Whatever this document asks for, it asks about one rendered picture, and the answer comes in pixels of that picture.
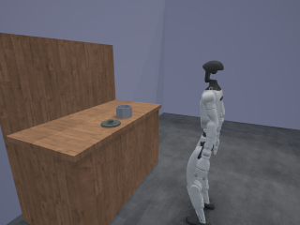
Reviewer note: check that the lid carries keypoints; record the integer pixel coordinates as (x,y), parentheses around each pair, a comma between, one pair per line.
(108,124)

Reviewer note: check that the table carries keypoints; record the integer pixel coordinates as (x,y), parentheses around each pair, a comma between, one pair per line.
(67,168)

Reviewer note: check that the left robot forearm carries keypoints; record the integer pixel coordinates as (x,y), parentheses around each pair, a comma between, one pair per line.
(211,134)

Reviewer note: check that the right robot upper arm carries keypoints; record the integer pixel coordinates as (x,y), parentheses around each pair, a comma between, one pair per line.
(222,113)

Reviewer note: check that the robot left shin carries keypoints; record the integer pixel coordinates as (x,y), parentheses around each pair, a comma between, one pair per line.
(196,198)

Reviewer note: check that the pot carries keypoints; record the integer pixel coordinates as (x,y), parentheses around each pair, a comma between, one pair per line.
(123,111)

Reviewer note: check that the right robot forearm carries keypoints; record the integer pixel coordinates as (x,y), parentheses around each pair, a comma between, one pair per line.
(221,120)

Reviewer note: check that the left robot upper arm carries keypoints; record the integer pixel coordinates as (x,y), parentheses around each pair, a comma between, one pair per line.
(209,101)

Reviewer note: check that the robot left hand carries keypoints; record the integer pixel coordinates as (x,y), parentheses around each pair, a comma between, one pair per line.
(204,165)

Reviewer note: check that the robot right thigh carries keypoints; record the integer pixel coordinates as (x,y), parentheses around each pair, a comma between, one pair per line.
(201,172)

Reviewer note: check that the robot right hand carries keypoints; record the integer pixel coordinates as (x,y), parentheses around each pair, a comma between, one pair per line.
(216,147)

